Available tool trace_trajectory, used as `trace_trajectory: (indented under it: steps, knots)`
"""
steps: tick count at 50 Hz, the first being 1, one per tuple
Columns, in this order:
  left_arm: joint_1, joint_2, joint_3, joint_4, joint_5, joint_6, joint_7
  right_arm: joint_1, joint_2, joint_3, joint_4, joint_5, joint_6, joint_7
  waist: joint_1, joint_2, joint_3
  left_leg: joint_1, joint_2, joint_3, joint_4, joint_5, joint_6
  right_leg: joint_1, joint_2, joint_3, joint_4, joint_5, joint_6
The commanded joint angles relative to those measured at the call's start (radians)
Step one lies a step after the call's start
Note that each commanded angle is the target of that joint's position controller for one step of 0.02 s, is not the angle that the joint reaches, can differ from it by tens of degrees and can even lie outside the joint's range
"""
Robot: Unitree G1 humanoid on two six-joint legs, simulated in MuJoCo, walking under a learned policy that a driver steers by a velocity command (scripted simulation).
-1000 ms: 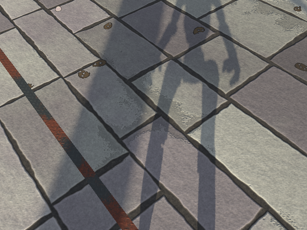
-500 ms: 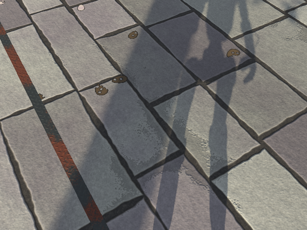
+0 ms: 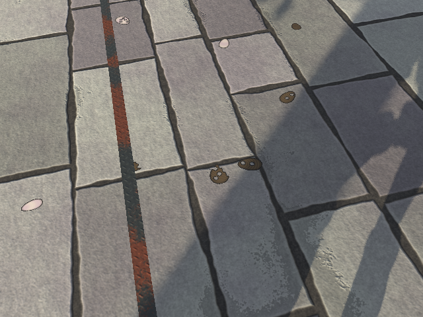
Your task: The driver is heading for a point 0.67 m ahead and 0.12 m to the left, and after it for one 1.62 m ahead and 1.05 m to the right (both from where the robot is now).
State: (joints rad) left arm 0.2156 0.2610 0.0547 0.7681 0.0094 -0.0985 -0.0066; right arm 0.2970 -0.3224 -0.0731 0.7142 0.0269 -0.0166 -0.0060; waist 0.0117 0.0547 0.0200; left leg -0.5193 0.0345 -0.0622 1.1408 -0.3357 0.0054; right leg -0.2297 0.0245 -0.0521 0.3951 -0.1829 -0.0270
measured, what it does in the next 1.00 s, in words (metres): walks ahead, turning left: left foot, then right foot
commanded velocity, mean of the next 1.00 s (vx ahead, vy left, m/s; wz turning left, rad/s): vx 0.50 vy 0.00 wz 0.43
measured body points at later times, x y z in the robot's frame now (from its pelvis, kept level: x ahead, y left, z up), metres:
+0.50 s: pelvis +0.26 +0.08 -0.01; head +0.30 +0.10 +0.44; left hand +0.30 +0.39 -0.12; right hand +0.47 -0.14 -0.10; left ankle +0.28 +0.16 -0.74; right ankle +0.26 -0.10 -0.65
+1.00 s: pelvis +0.55 +0.11 +0.00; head +0.58 +0.11 +0.45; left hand +0.52 +0.40 -0.11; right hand +0.78 -0.08 -0.11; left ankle +0.45 +0.22 -0.66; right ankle +0.62 +0.04 -0.74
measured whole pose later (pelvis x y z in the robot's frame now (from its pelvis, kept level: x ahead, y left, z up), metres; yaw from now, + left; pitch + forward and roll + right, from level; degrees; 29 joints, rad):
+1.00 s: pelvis +0.55 +0.11 +0.00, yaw +24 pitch +1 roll +0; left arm 0.28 0.28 0.04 0.78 0.00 -0.08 -0.04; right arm 0.26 -0.29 -0.05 0.70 0.00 -0.07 -0.01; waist 0.02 0.03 0.02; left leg -0.46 0.01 -0.05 1.08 -0.34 0.01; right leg -0.28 0.07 0.04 0.42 -0.16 -0.06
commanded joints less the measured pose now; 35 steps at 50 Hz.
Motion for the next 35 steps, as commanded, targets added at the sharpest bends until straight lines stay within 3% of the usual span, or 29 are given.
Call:
trace_trajectory:
  steps: [1, 7, 12, 14, 15, 16, 17, 18, 19, 20, 21, 22, 23, 24, 27, 32, 35]
  knots:
    - [-0.003, 0.131, 0.035, -0.031, -0.004, -0.019, 0.003, -0.029, -0.035, -0.013, -0.100, -0.002, -0.002, 0.006, 0.006, -0.153, 0.005, -0.188, 0.081, -0.040, -0.042, 0.078, -0.014, 0.125, -0.280, 0.220, -0.239, 0.101, -0.158]
    - [0.017, 0.180, 0.046, 0.005, -0.008, -0.008, 0.008, -0.166, -0.010, 0.001, -0.144, -0.003, -0.015, 0.034, 0.046, -0.112, 0.029, -0.165, 0.073, 0.015, -0.342, 0.345, -0.009, 0.167, -0.259, 0.011, -0.251, 0.257, -0.139]
    - [0.087, 0.221, 0.058, 0.045, -0.028, 0.019, 0.010, -0.291, -0.011, 0.005, -0.205, 0.000, -0.016, 0.062, 0.074, -0.106, 0.069, -0.150, 0.044, 0.084, -0.491, 0.300, 0.036, 0.286, -0.300, -0.065, -0.206, 0.357, -0.111]
    - [0.083, 0.249, 0.066, 0.046, -0.037, 0.031, 0.015, -0.269, -0.039, -0.010, -0.215, -0.006, -0.011, 0.066, 0.037, -0.134, 0.035, -0.062, -0.008, 0.134, -0.514, 0.199, 0.074, 0.326, -0.304, -0.105, -0.101, 0.653, -0.091]
    - [0.081, 0.266, 0.071, 0.045, -0.041, 0.038, 0.020, -0.213, -0.065, -0.024, -0.207, -0.009, -0.007, 0.065, -0.002, -0.152, -0.009, 0.027, -0.047, 0.162, -0.516, 0.150, 0.098, 0.332, -0.301, -0.124, 0.003, 0.823, -0.081]
    - [0.069, 0.271, 0.072, 0.041, -0.045, 0.045, 0.024, -0.084, -0.104, -0.048, -0.176, -0.009, -0.003, 0.060, -0.081, -0.141, -0.080, 0.205, -0.089, 0.178, -0.562, 0.171, 0.131, 0.290, -0.280, -0.151, 0.178, 0.895, -0.060]
    - [0.072, 0.245, 0.060, 0.034, -0.036, 0.044, 0.029, 0.094, -0.164, -0.081, -0.128, -0.005, 0.006, 0.043, -0.168, -0.097, -0.168, 0.499, -0.086, 0.116, -0.601, 0.214, 0.173, 0.111, -0.244, -0.162, 0.429, 0.756, -0.024]
    - [0.144, 0.115, 0.017, -0.020, 0.013, 0.028, 0.018, 0.130, -0.281, -0.102, -0.118, 0.005, 0.007, 0.024, -0.097, 0.169, -0.248, 0.868, 0.180, -0.361, -0.624, 0.145, 0.320, -0.342, -0.098, -0.150, 0.805, -0.080, 0.038]
    - [0.111, 0.126, 0.005, -0.041, 0.002, -0.010, 0.004, 0.140, -0.253, -0.084, -0.156, 0.000, -0.011, 0.030, -0.111, 0.148, -0.422, 0.966, 0.309, -0.783, -0.794, -0.014, 0.432, -0.506, 0.010, 0.094, 0.984, -0.430, 0.043]
    - [-0.007, 0.200, 0.027, -0.071, -0.041, -0.030, -0.007, 0.119, -0.182, -0.061, -0.142, -0.010, -0.026, 0.038, -0.143, 0.059, -0.306, 0.894, 0.277, -0.652, -0.835, 0.004, 0.366, -0.598, -0.048, 0.149, 0.995, -0.340, 0.028]
    - [-0.039, 0.189, 0.020, -0.086, -0.046, -0.042, -0.008, 0.074, -0.159, -0.053, -0.136, -0.010, -0.034, 0.038, -0.109, 0.025, -0.187, 0.746, 0.235, -0.518, -0.843, 0.076, 0.331, -0.591, -0.085, 0.135, 0.918, -0.250, 0.016]
    - [-0.035, 0.180, 0.021, -0.073, -0.023, -0.045, 0.001, 0.005, -0.135, -0.045, -0.141, -0.010, -0.037, 0.036, -0.061, -0.038, -0.121, 0.603, 0.192, -0.420, -0.849, 0.176, 0.300, -0.535, -0.120, 0.133, 0.830, -0.191, 0.023]
    - [-0.017, 0.189, 0.027, -0.065, -0.008, -0.037, 0.005, -0.044, -0.109, -0.035, -0.154, -0.019, -0.038, 0.033, -0.022, -0.023, -0.088, 0.494, 0.160, -0.353, -0.867, 0.278, 0.285, -0.461, -0.143, 0.136, 0.766, -0.151, 0.031]
    - [0.000, 0.188, 0.030, -0.063, -0.004, -0.024, 0.003, -0.068, -0.103, -0.031, -0.164, -0.026, -0.039, 0.030, 0.002, -0.002, -0.080, 0.425, 0.143, -0.331, -0.889, 0.325, 0.286, -0.410, -0.148, 0.137, 0.740, -0.128, 0.043]
    - [-0.014, 0.146, 0.021, -0.066, 0.009, 0.001, 0.006, -0.058, -0.118, -0.035, -0.144, -0.020, -0.046, 0.013, 0.012, -0.008, -0.059, 0.307, 0.113, -0.252, -0.916, 0.421, 0.295, -0.370, -0.132, 0.110, 0.619, -0.059, 0.090]
    - [-0.203, 0.096, -0.004, -0.112, -0.001, -0.004, -0.006, 0.009, -0.139, -0.041, -0.101, -0.010, -0.035, -0.010, -0.060, 0.021, -0.015, 0.243, 0.051, -0.183, -0.906, 0.276, 0.225, -0.294, -0.067, 0.101, 0.247, 0.250, 0.108]
    - [-0.249, 0.116, -0.001, -0.125, -0.014, -0.015, -0.022, 0.064, -0.130, -0.037, -0.061, -0.005, -0.037, -0.009, -0.086, 0.033, -0.007, 0.295, 0.093, -0.224, -0.876, 0.213, 0.211, -0.256, -0.060, 0.115, 0.164, 0.303, 0.088]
